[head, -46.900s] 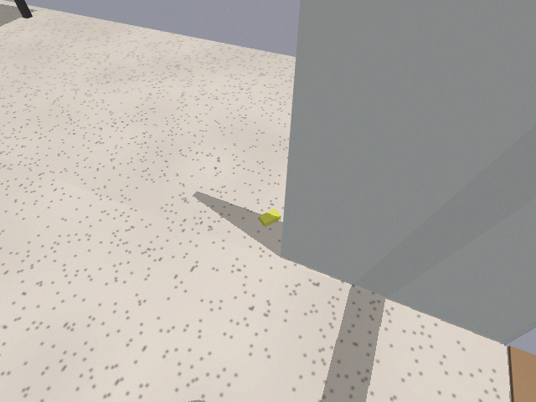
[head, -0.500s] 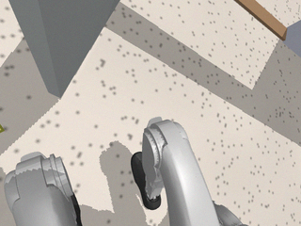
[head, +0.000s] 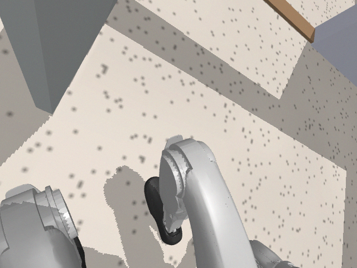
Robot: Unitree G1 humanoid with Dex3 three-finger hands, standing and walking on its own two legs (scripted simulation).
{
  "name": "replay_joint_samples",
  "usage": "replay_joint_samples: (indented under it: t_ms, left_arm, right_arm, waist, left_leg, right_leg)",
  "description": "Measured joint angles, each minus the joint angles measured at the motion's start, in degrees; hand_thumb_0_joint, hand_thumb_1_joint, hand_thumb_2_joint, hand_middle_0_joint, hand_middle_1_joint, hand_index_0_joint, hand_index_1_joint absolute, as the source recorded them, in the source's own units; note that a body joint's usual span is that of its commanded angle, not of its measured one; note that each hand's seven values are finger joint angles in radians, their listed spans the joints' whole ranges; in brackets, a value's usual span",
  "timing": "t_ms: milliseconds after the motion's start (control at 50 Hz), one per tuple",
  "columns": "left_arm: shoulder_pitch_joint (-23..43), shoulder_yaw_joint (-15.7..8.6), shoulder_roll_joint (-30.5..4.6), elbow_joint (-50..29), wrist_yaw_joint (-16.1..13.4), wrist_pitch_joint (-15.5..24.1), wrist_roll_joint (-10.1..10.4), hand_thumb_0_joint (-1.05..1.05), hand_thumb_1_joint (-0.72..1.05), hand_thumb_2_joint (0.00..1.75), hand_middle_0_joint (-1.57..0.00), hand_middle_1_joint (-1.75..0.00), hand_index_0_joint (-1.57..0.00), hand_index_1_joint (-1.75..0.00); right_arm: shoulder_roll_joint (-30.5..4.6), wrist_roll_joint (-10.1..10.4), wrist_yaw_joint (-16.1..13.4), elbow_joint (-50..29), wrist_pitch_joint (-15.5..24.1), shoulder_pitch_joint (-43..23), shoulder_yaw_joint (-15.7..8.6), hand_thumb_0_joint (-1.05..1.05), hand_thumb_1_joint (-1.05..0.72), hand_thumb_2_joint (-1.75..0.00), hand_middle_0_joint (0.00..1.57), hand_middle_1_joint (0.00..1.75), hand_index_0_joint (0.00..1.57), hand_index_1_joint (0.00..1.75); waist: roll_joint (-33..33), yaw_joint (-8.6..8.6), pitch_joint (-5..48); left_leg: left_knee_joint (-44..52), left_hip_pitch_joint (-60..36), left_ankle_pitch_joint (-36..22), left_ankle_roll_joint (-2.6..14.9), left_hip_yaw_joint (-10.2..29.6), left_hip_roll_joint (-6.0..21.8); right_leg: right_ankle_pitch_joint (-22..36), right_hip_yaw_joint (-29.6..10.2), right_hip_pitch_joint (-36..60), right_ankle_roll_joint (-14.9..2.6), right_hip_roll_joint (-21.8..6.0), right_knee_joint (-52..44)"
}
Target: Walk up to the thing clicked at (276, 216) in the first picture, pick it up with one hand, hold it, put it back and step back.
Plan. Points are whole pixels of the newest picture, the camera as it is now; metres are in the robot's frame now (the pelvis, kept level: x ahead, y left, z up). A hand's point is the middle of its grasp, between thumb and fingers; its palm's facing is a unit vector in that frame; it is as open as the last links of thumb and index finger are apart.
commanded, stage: rest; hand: left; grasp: from above
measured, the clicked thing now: out of the picture +0.41 +0.33 -0.28
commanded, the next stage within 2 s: open in 0.08 s
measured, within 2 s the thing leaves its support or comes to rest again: neither
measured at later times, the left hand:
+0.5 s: hand out of the picture +0.44 +0.35 -0.23, palm faces -0.37 -0.21 -0.91, open 8.6 cm
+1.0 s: hand out of the picture +0.44 +0.34 -0.24, palm faces -0.38 -0.21 -0.90, open 13.1 cm
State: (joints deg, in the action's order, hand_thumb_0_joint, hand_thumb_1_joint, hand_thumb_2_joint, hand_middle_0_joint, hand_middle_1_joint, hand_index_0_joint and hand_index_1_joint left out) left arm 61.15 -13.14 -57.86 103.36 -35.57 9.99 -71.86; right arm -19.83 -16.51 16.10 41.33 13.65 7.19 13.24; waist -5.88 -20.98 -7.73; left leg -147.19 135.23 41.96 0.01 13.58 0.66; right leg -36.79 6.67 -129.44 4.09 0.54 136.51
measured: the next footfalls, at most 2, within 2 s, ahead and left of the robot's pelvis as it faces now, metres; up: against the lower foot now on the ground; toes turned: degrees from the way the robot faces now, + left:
none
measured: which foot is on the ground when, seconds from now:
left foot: down 0.00-1.00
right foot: down 0.00-1.00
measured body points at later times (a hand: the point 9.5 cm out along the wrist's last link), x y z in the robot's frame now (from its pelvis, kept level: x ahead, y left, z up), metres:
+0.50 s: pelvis +0.00 +0.00 +0.00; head +0.26 +0.12 +0.34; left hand +0.46 +0.35 -0.18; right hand +0.03 -0.25 -0.06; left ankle +0.06 +0.12 -0.26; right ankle +0.12 -0.13 -0.26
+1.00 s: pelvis -0.01 +0.00 +0.00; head +0.27 +0.13 +0.34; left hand +0.45 +0.35 -0.19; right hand +0.04 -0.26 -0.05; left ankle +0.06 +0.12 -0.26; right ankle +0.12 -0.13 -0.26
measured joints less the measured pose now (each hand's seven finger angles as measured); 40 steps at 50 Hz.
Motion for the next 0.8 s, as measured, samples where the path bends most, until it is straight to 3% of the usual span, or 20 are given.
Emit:
replay_joint_samples:
  t_ms: [220,300,560,800]
  left_arm:
    - [0.85,0.58,-1.58,2.89,-2.11,0.27,-0.22,0.01,0.67,0.3,-1.08,-0.28,-1.09,-0.27]
    - [1.1,0.64,-2.08,3.04,-2.75,0.05,-0.01,0.01,0.62,0.31,-1.01,-0.3,-1.02,-0.29]
    - [0.9,2.06,-2.19,1.37,-1.13,-1.03,2.31,0.0,0.16,0.56,-0.65,-0.47,-0.64,-0.48]
    - [0.25,2.41,-2.0,1.35,-0.99,0.12,1.59,0.0,-0.2,0.78,-0.41,-0.65,-0.38,-0.68]
  right_arm:
    - [-0.54,-0.53,0.93,-0.56,1.81,-0.52,1.91,0.0,-0.9,-0.9,0.2,0.3,0.2,0.3]
    - [-0.72,-0.69,1.24,-0.84,2.34,-0.79,2.58,0.0,-0.9,-0.9,0.2,0.3,0.2,0.3]
    - [-0.66,-0.07,1.31,-1.12,2.76,-0.54,3.02,0.0,-0.9,-0.9,0.2,0.3,0.2,0.3]
    - [-0.58,0.15,1.27,-1.68,2.63,-0.96,3.57,0.0,-0.89,-0.9,0.21,0.3,0.2,0.3]
  waist:
    - [-0.33,-0.95,-1.12]
    - [-0.63,-1.14,-1.58]
    - [-0.43,-1.1,-1.52]
    - [-1.42,-0.95,-1.71]
  left_leg:
    - [-0.59,-0.51,-0.12,-0.08,0.89,0.16]
    - [-0.69,-0.71,-0.27,-0.09,1.11,0.25]
    - [-0.37,-0.7,-0.21,0.06,1.37,0.32]
    - [0.11,-1.35,-0.19,-0.27,1.63,0.19]
  right_leg:
    - [0.64,0.67,0.61,0.16,0.44,-0.08]
    - [0.98,0.8,0.76,0.4,0.6,-0.13]
    - [1.03,1.15,1.04,0.16,0.68,-0.84]
    - [0.97,1.39,1.66,0.17,0.55,-1.26]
